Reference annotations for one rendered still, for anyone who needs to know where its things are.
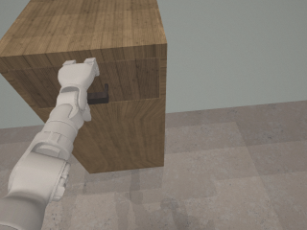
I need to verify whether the left robot upper arm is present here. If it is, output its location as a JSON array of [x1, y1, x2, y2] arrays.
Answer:
[[0, 151, 71, 230]]

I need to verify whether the robot left forearm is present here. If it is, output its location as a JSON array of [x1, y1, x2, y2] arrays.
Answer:
[[8, 83, 87, 193]]

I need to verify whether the drawer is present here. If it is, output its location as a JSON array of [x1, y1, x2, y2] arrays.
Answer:
[[8, 57, 159, 108]]

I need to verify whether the left robot hand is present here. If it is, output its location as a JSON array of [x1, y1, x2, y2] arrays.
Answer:
[[58, 57, 100, 122]]

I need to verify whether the cabinet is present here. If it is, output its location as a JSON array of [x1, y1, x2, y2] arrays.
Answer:
[[0, 0, 168, 174]]

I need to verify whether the handle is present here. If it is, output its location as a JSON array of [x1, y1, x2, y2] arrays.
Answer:
[[87, 83, 109, 105]]

